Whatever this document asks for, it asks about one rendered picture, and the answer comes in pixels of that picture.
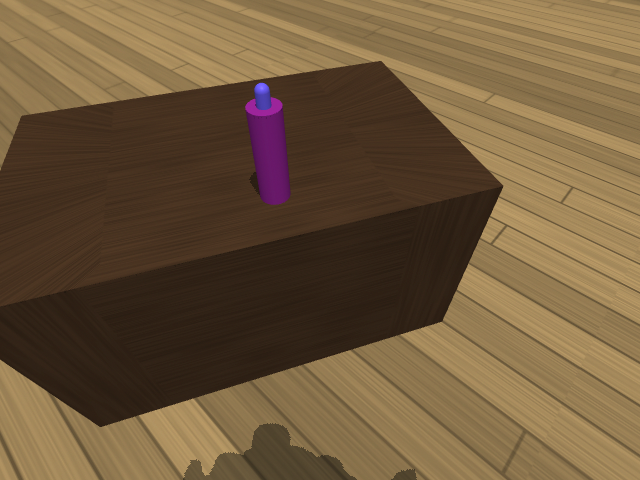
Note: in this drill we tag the bottle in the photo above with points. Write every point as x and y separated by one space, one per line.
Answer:
267 133

